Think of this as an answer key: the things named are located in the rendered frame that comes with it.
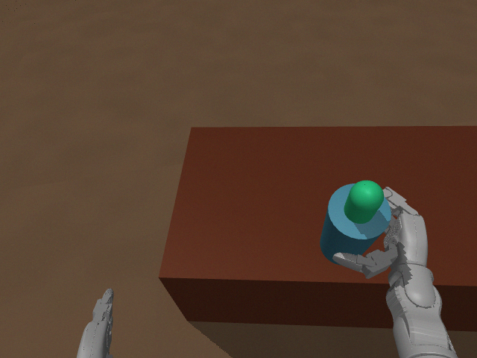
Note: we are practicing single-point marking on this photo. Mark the bottle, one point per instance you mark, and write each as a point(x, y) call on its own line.
point(357, 214)

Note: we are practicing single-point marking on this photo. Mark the right robot hand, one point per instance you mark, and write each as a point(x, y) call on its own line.
point(405, 241)

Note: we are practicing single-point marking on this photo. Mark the left robot hand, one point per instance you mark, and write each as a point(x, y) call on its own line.
point(97, 335)

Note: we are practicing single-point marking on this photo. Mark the right robot arm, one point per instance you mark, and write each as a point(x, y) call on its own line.
point(415, 305)

